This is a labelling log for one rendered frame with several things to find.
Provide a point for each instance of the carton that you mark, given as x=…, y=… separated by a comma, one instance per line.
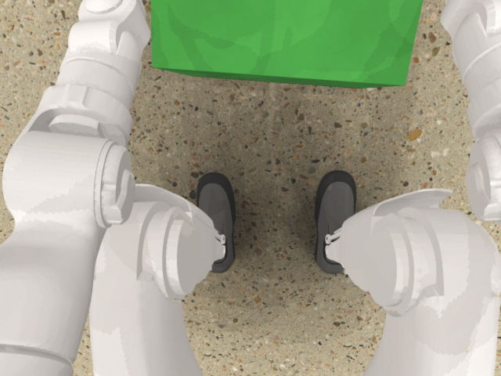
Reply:
x=356, y=44

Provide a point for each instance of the robot left shin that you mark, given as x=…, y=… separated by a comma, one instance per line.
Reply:
x=211, y=248

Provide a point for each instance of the robot left upper arm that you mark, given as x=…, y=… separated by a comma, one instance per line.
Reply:
x=63, y=191

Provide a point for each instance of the robot right thigh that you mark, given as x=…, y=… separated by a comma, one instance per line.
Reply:
x=431, y=266

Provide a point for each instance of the right robot forearm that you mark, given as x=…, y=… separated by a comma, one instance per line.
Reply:
x=475, y=30

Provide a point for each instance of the robot right upper arm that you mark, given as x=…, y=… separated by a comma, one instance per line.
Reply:
x=483, y=177

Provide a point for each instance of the left robot forearm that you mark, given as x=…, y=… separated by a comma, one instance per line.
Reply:
x=98, y=76

